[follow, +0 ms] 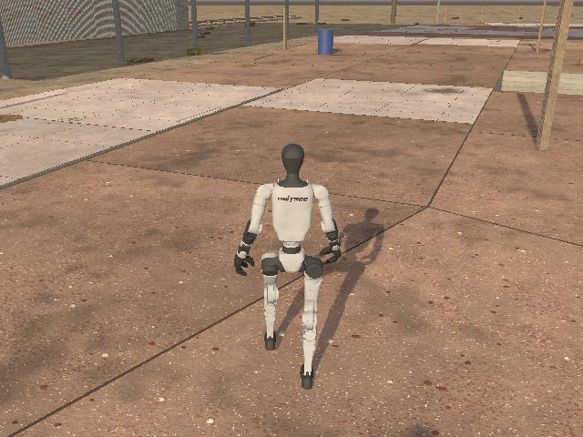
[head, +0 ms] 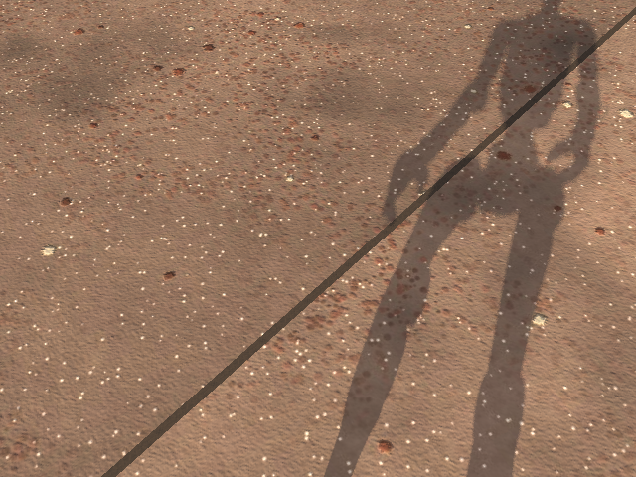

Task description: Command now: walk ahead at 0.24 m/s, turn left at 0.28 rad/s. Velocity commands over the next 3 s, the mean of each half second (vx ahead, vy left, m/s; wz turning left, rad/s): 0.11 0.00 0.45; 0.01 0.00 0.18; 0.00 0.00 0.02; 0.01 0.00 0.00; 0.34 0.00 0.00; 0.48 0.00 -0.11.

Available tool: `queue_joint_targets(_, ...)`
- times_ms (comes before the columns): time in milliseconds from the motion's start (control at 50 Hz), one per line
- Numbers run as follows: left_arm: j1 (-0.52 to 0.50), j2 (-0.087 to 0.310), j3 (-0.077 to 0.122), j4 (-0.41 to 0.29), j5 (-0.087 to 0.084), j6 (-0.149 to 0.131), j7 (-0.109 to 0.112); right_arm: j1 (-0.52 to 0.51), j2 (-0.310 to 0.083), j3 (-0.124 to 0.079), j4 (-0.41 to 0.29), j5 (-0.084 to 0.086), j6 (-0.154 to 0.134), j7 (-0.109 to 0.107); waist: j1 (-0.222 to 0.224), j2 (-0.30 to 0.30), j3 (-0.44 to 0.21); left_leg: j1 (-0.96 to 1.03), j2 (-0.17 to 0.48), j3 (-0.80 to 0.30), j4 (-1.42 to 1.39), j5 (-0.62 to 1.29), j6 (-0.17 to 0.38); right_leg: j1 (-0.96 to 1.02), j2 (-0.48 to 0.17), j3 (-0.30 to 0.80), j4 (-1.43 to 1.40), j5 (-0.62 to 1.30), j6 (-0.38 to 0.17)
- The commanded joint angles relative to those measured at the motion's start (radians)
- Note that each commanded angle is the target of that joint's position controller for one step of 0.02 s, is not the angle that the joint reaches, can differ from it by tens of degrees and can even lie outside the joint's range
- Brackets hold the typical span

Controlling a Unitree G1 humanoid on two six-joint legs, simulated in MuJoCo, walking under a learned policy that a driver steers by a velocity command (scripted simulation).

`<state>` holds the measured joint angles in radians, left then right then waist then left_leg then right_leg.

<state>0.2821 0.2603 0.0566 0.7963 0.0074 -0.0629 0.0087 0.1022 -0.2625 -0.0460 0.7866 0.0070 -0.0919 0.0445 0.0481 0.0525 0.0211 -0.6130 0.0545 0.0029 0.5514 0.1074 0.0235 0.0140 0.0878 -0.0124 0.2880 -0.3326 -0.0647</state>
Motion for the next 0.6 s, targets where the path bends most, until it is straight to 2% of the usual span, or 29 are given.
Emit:
queue_joint_targets(20,-0.025,0.178,0.048,-0.041,-0.009,0.011,0.021,0.015,-0.145,-0.044,-0.075,-0.008,-0.018,0.017,-0.048,-0.152,-0.059,0.117,-0.065,0.034,-0.025,-0.116,0.043,0.027,-0.276,0.027,0.167,0.904,-0.067)
queue_joint_targets(40,-0.050,0.174,0.046,-0.052,-0.011,0.021,0.029,0.128,-0.173,-0.060,-0.046,-0.012,-0.020,0.017,-0.106,-0.131,-0.112,0.244,-0.098,0.054,-0.085,-0.063,0.063,0.012,-0.238,-0.004,0.333,0.937,-0.036)
queue_joint_targets(60,-0.032,0.161,0.038,-0.073,0.004,0.022,0.036,0.217,-0.235,-0.077,-0.043,-0.019,-0.019,0.007,-0.135,-0.038,-0.208,0.463,0.007,-0.089,-0.074,0.273,0.116,-0.123,-0.173,-0.042,0.596,0.702,0.020)
queue_joint_targets(80,0.106,0.066,0.011,-0.095,0.032,0.012,0.026,0.216,-0.300,-0.082,-0.067,-0.031,-0.011,-0.002,-0.042,0.206,-0.331,0.801,0.267,-0.470,-0.010,0.663,0.313,-0.491,0.006,-0.037,0.990,-0.148,0.103)
queue_joint_targets(100,0.129,0.099,0.003,-0.084,0.012,0.001,0.010,0.234,-0.241,-0.066,-0.078,-0.022,-0.003,-0.005,-0.081,0.174,-0.484,0.922,0.331,-0.667,-0.083,0.557,0.404,-0.621,0.031,0.126,1.161,-0.348,0.118)
queue_joint_targets(120,0.050,0.154,0.015,-0.100,-0.016,0.002,0.002,0.177,-0.208,-0.064,-0.107,-0.010,0.011,-0.010,-0.106,0.084,-0.416,0.844,0.280,-0.572,-0.107,0.351,0.361,-0.678,-0.031,0.162,1.181,-0.278,0.107)
queue_joint_targets(140,-0.027,0.160,0.016,-0.119,-0.018,0.012,0.008,0.125,-0.174,-0.054,-0.120,0.001,0.026,-0.018,-0.101,-0.011,-0.304,0.714,0.230,-0.486,-0.137,0.186,0.308,-0.701,-0.068,0.137,1.127,-0.207,0.103)
queue_joint_targets(160,-0.069,0.158,0.020,-0.125,-0.006,0.026,0.017,0.092,-0.158,-0.046,-0.129,0.004,0.040,-0.026,-0.083,-0.071,-0.209,0.555,0.198,-0.437,-0.182,0.091,0.279,-0.685,-0.094,0.123,1.055,-0.165,0.106)
queue_joint_targets(180,-0.072,0.161,0.025,-0.138,0.000,0.043,0.024,0.074,-0.159,-0.045,-0.136,-0.002,0.049,-0.031,-0.053,-0.048,-0.164,0.433,0.168,-0.417,-0.219,0.003,0.262,-0.626,-0.110,0.123,0.977,-0.135,0.103)
queue_joint_targets(200,-0.057,0.145,0.023,-0.141,0.000,0.055,0.028,0.055,-0.161,-0.047,-0.144,-0.010,0.057,-0.033,-0.031,-0.007,-0.133,0.353,0.134,-0.395,-0.246,-0.049,0.246,-0.577,-0.108,0.111,0.894,-0.127,0.104)
queue_joint_targets(240,-0.027,0.108,0.015,-0.133,0.002,0.059,0.036,0.045,-0.179,-0.057,-0.157,-0.018,0.066,-0.040,-0.019,0.045,-0.132,0.288,0.093,-0.343,-0.251,0.004,0.237,-0.519,-0.090,0.082,0.751,-0.117,0.119)
queue_joint_targets(260,-0.026,0.103,0.014,-0.130,0.005,0.057,0.040,0.053,-0.193,-0.063,-0.160,-0.016,0.070,-0.046,-0.023,0.050,-0.153,0.293,0.092,-0.342,-0.243,0.025,0.240,-0.507,-0.084,0.082,0.705,-0.097,0.128)
queue_joint_targets(300,-0.037,0.106,0.014,-0.128,0.005,0.059,0.043,0.051,-0.208,-0.072,-0.170,-0.005,0.083,-0.059,-0.031,0.049,-0.193,0.297,0.085,-0.351,-0.235,-0.064,0.226,-0.484,-0.081,0.095,0.638,-0.023,0.141)
queue_joint_targets(380,-0.094,0.106,0.018,-0.146,-0.001,0.058,0.039,0.037,-0.202,-0.074,-0.190,0.000,0.110,-0.071,-0.056,0.086,-0.160,0.268,0.057,-0.410,-0.250,-0.358,0.186,-0.464,-0.067,0.108,0.516,0.031,0.142)
queue_joint_targets(440,-0.104,0.112,0.023,-0.154,-0.009,0.038,0.027,0.053,-0.196,-0.074,-0.196,0.000,0.124,-0.072,-0.069,0.112,-0.148,0.311,0.059,-0.472,-0.222,-0.369,0.172,-0.430,-0.054,0.109,0.390,0.015,0.123)
queue_joint_targets(480,-0.046,0.110,0.029,-0.136,-0.011,0.024,0.016,0.038,-0.180,-0.067,-0.203,0.006,0.133,-0.073,-0.035,0.117,-0.154,0.312,0.041,-0.463,-0.166,-0.328,0.142,-0.321,-0.058,0.077,0.204,0.110,0.095)
queue_joint_targets(500,-0.031,0.133,0.037,-0.133,-0.003,0.021,0.014,0.066,-0.154,-0.058,-0.198,0.007,0.135,-0.074,-0.033,0.091,-0.152,0.271,0.004,-0.433,-0.116,-0.358,0.106,-0.236,-0.113,0.105,0.118,0.160,0.069)
queue_joint_targets(520,-0.030,0.200,0.049,-0.151,0.022,0.024,0.017,0.111,-0.101,-0.042,-0.198,-0.003,0.133,-0.072,-0.061,-0.084,-0.161,0.172,-0.084,-0.319,0.074,-0.546,0.047,-0.152,-0.320,0.296,0.049,0.204,-0.008)
queue_joint_targets(540,-0.054,0.249,0.061,-0.147,0.058,0.032,0.013,0.073,-0.127,-0.052,-0.235,0.003,0.119,-0.069,-0.077,-0.355,-0.080,0.027,-0.212,-0.132,0.261,-0.708,-0.003,-0.229,-0.455,0.519,-0.015,0.342,-0.162)
queue_joint_targets(560,-0.082,0.203,0.052,-0.171,0.053,0.027,0.015,0.086,-0.194,-0.072,-0.218,-0.014,0.106,-0.067,-0.063,-0.288,-0.090,0.033,-0.165,-0.181,0.471,-0.712,-0.037,-0.251,-0.478,0.543,-0.006,0.378,-0.215)
queue_joint_targets(580,-0.121,0.169,0.043,-0.180,0.033,0.026,0.019,0.111,-0.209,-0.082,-0.188,-0.004,0.109,-0.064,-0.079,-0.210,-0.087,0.025,-0.165,-0.185,0.560,-0.659,-0.051,-0.244,-0.426,0.440,0.028,0.409,-0.183)
queue_joint_targets(600,-0.146,0.148,0.037,-0.184,0.016,0.026,0.020,0.135,-0.186,-0.079,-0.158,-0.002,0.120,-0.069,-0.088,-0.164,-0.082,0.027,-0.159,-0.175,0.602,-0.619,-0.071,-0.229,-0.363,0.352,0.054,0.422,-0.138)
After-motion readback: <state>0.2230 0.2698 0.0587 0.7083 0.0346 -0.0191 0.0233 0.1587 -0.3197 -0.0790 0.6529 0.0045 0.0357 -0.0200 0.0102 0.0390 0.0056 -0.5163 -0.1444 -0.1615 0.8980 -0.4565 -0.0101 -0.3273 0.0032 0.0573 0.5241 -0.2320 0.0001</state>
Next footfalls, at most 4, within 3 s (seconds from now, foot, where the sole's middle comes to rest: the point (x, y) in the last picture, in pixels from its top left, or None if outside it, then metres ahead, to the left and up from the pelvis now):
0.06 left None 0.22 0.11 -0.77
0.50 right None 0.24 -0.11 -0.77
0.84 left None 0.11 0.12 -0.77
2.64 left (235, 457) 0.50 0.25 -0.77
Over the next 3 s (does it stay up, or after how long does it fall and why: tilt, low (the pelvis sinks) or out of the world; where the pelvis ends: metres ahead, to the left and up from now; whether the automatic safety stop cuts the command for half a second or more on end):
stays up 0.55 0.18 0.01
